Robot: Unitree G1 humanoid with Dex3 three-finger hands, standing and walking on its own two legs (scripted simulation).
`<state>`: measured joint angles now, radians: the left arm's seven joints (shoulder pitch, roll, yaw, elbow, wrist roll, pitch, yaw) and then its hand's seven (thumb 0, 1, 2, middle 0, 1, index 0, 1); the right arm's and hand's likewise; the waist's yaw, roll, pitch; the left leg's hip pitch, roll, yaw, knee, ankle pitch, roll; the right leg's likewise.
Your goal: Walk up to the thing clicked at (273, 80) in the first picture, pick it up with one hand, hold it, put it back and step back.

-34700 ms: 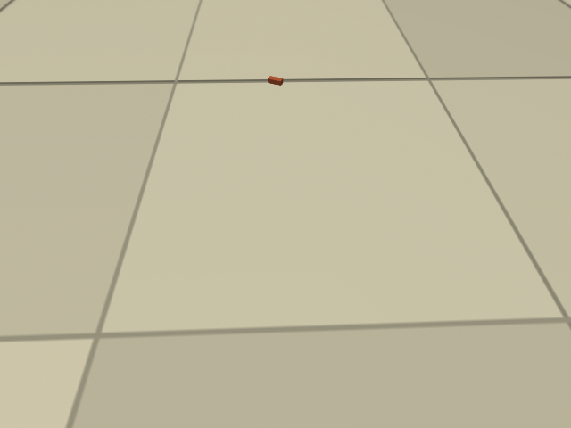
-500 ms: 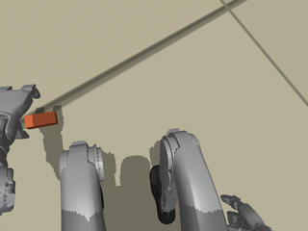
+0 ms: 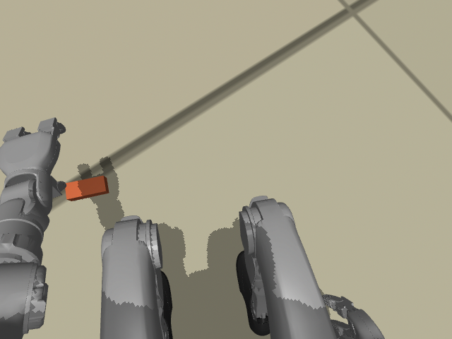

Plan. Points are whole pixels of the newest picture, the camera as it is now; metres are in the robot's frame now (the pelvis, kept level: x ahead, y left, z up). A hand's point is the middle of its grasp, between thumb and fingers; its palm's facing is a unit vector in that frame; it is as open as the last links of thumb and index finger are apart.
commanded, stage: home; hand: left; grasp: from above
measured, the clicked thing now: (87, 188) +0.44 +0.29 -0.36
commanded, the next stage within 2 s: none
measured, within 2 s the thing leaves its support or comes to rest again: neither
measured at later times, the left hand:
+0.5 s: hand out of the picture +0.25 +0.23 +0.08, palm faces -0.14 -0.82 -0.55, open 7.5 cm
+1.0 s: hand out of the picture +0.22 +0.20 +0.29, palm faces +0.17 -0.96 -0.22, open 7.4 cm
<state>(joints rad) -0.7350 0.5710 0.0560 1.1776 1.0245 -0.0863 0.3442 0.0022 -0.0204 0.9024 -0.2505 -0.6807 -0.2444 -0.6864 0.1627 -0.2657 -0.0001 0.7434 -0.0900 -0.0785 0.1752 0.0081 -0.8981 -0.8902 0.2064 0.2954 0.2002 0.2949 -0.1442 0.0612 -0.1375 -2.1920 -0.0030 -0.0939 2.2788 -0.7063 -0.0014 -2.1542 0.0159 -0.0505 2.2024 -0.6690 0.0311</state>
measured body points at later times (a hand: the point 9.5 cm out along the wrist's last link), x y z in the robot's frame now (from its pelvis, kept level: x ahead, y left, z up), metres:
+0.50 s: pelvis +0.00 +0.00 +0.18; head +0.12 +0.03 +0.61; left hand +0.26 +0.27 +0.11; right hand +0.24 -0.23 +0.10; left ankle +0.07 +0.12 -0.34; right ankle +0.10 -0.13 -0.34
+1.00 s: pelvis +0.07 +0.00 +0.33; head +0.09 +0.01 +0.78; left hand +0.21 +0.25 +0.31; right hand +0.23 -0.23 +0.26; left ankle +0.07 +0.12 -0.34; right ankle +0.10 -0.13 -0.34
